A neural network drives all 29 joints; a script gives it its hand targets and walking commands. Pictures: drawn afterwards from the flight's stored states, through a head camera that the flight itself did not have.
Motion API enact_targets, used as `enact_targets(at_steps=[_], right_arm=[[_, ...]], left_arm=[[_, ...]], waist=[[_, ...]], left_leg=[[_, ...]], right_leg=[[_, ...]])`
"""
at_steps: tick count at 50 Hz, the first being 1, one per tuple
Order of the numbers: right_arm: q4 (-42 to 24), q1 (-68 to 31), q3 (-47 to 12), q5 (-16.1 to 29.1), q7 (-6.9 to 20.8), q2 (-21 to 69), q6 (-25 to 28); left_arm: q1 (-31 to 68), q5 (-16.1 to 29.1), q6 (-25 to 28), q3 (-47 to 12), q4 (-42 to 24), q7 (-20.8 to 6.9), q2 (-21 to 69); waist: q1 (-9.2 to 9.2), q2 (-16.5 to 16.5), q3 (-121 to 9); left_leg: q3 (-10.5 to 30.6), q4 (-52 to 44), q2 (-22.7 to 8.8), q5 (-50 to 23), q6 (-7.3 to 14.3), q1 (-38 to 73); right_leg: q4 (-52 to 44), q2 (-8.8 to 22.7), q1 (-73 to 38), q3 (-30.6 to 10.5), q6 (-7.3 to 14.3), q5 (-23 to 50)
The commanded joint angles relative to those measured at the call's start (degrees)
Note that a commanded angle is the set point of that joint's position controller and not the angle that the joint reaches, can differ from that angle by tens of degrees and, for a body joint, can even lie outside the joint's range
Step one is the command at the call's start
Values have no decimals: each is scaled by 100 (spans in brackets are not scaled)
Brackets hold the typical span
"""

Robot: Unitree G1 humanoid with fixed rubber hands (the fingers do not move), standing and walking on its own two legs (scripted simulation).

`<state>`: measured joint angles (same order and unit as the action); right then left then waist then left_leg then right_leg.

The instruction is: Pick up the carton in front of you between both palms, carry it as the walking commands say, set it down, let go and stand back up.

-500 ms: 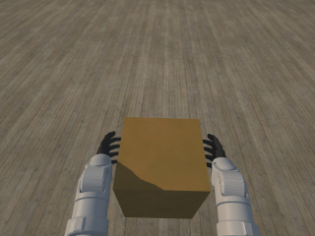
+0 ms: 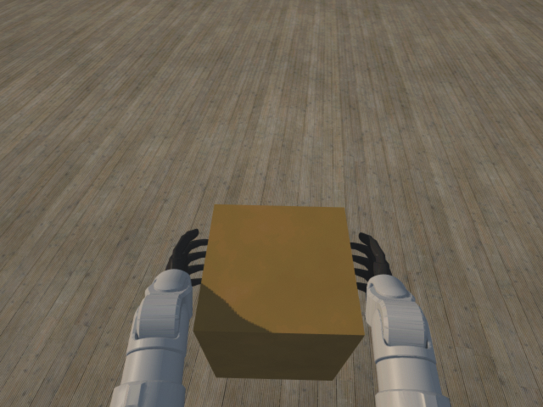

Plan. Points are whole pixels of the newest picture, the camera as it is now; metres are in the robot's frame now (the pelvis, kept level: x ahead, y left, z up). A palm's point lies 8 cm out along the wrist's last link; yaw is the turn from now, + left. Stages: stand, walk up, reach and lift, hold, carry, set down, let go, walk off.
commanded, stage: hold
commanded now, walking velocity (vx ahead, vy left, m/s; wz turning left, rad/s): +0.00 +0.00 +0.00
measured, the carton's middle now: (276, 297) +0.29 +0.00 -0.05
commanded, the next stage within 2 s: set down in 0.26 s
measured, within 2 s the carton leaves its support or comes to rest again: neither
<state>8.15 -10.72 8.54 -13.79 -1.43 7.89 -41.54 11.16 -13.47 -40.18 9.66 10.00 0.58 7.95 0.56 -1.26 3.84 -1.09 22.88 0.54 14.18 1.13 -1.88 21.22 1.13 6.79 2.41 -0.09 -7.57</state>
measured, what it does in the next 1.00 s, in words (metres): lowers itself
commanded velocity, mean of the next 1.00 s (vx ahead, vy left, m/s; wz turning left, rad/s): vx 0.00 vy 0.00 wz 0.00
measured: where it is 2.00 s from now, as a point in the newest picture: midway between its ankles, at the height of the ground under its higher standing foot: outside the picture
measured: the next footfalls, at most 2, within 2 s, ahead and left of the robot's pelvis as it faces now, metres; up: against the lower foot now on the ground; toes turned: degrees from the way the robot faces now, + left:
none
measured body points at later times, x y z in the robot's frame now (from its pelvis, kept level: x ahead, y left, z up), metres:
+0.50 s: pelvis -0.03 -0.03 -0.01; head -0.07 -0.04 +0.44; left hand +0.29 +0.14 +0.03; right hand +0.30 -0.16 +0.03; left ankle -0.01 +0.10 -0.74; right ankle +0.05 -0.12 -0.74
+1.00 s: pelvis -0.04 -0.01 -0.10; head +0.17 -0.02 +0.29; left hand +0.36 +0.14 -0.18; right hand +0.36 -0.16 -0.19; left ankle -0.01 +0.10 -0.74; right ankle +0.05 -0.12 -0.74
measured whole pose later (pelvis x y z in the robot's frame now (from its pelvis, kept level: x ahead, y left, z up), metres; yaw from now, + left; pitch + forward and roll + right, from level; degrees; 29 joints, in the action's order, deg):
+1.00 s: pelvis -0.04 -0.01 -0.10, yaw +4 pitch +29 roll +1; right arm 29.5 -34.6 22.2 -13.5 0.3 4.7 -9.3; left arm 35.0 -11.4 -8.0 21.2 31.2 3.8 8.2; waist -1.8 -2.4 -0.8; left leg 1.5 62.0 3.6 23.4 0.3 -67.6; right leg 59.5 -0.5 71.5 -1.3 0.2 -17.0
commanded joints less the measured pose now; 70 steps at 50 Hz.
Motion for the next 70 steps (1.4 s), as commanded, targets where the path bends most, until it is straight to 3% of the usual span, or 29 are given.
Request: enact_targets(at_steps=[1, 9, 17, 21, 24, 29, 32, 36, 41, 47, 51, 57, 63, 70], right_arm=[[-281, -2311, -2726, 1128, 1139, 4889, 230], [11, -2902, -2745, 1157, 1371, 5231, 188], [643, -3684, -2497, 1142, 1576, 5586, 236], [1636, -4393, -1749, 868, 1571, 5683, 413], [2384, -4887, -933, 463, 1425, 5429, 614], [2964, -4864, 510, -432, 1108, 4260, 1045], [2935, -4685, 866, -717, 980, 3643, 1462], [2892, -4665, 552, -650, 948, 3519, 2231], [2752, -5021, -599, -168, 1037, 4199, 3145], [2077, -5406, -1910, 475, 1157, 4565, 3533], [2076, -5311, -1998, 605, 1227, 4433, 3345], [2657, -5620, -1463, 451, 1443, 4330, 2932], [3025, -6060, -1064, 366, 1472, 4226, 2825], [3042, -6753, -1079, 522, 1365, 4125, 2828]], left_arm=[[2625, 1213, 205, -2895, -296, -1214, 4849], [3022, 1132, 257, -2652, 209, -1359, 5120], [3782, 976, 418, -2270, 805, -1577, 5223], [4644, 602, 686, -1596, 1708, -1735, 5099], [5125, 127, 911, -763, 2430, -1695, 4868], [5064, -744, 1225, 534, 3088, -1328, 4092], [4931, -964, 1571, 842, 3084, -1158, 3610], [4894, -717, 2286, 526, 3032, -1062, 3650], [5072, -125, 3176, -574, 2825, -975, 4383], [5438, 613, 3567, -2104, 2052, -732, 4940], [5397, 762, 3364, -2333, 1973, -623, 5003], [5738, 620, 2932, -1821, 2445, -687, 5084], [6257, 543, 2849, -1416, 2773, -651, 4950], [7043, 674, 2928, -1397, 2808, -533, 4711]], waist=[[-171, -36, -1331], [-51, -46, -1078], [-4, 154, -1046], [-69, 291, -870], [-84, 351, -620], [-155, 86, -552], [-223, 39, -848], [-270, 53, -1727], [-197, 43, -3479], [-315, 160, -6480], [-406, 94, -6588], [-446, -58, -5665], [-510, -43, -5745], [-546, 69, -6371]], left_leg=[[790, -512, 245, -911, -5, -938], [787, -734, 153, 378, 215, -1660], [682, -549, 222, 993, 322, -1680], [613, -122, 305, 1157, 307, -1621], [602, 240, 335, 1174, 276, -1769], [596, 609, 360, 1123, 239, -2597], [536, 957, 437, 854, 180, -3154], [470, 1562, 587, 371, 57, -3870], [454, 2320, 750, -409, -103, -4589], [419, 3382, 854, -1503, -297, -5110], [427, 3793, 880, -1239, -345, -5517], [372, 4158, 907, -68, -359, -6578], [288, 4748, 994, 18, -363, -7369], [130, 5549, 1123, 175, -367, -8147]], right_leg=[[102, -607, -1451, -690, 155, 754], [132, -557, -1763, -669, 101, -91], [-11, -428, -1522, -806, 42, -1183], [-95, -286, -1007, -1023, 16, -2091], [-53, -225, -638, -1103, 42, -2453], [520, -360, -213, -940, 101, -1944], [986, -474, 356, -781, 125, -1231], [1724, -615, 1015, -697, 107, -164], [2729, -714, 1429, -677, 63, 1038], [3971, -772, 1825, -551, 18, 2272], [4314, -847, 2960, -465, 3, 1656], [4694, -891, 4538, -351, 43, 329], [5251, -901, 5321, -291, 9, 279], [5983, -927, 5756, -245, -76, 341]])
